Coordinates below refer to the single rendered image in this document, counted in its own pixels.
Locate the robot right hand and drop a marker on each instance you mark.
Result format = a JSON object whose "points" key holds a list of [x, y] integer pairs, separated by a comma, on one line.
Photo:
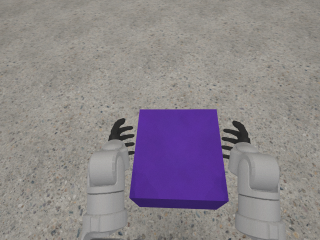
{"points": [[242, 136]]}

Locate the robot right forearm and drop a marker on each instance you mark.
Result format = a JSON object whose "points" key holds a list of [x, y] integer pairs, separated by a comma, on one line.
{"points": [[258, 185]]}

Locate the robot left hand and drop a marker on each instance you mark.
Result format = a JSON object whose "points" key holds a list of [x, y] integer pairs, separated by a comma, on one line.
{"points": [[116, 131]]}

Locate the carton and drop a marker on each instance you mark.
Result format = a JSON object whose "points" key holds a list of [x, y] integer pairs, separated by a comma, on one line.
{"points": [[178, 160]]}

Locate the robot left forearm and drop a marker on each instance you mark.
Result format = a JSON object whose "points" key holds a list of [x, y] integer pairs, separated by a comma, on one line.
{"points": [[106, 212]]}

